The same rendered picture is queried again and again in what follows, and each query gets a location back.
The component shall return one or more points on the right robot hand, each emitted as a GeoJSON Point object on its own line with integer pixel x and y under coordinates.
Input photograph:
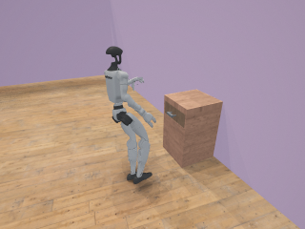
{"type": "Point", "coordinates": [148, 117]}

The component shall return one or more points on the left robot hand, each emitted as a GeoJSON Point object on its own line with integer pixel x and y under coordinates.
{"type": "Point", "coordinates": [140, 79]}

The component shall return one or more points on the right robot forearm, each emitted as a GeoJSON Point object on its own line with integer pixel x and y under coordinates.
{"type": "Point", "coordinates": [134, 105]}

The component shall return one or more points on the handle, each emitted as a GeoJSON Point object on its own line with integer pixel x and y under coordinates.
{"type": "Point", "coordinates": [170, 114]}

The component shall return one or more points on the robot right upper arm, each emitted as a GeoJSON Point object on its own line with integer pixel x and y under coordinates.
{"type": "Point", "coordinates": [123, 83]}

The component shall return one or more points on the cabinet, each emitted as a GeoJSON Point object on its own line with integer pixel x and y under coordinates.
{"type": "Point", "coordinates": [196, 141]}

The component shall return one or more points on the drawer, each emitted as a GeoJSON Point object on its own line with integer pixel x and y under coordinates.
{"type": "Point", "coordinates": [179, 116]}

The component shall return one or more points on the left robot shin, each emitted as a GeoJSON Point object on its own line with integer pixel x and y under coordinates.
{"type": "Point", "coordinates": [132, 158]}

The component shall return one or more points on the right robot thigh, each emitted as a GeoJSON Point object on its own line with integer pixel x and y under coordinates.
{"type": "Point", "coordinates": [136, 126]}

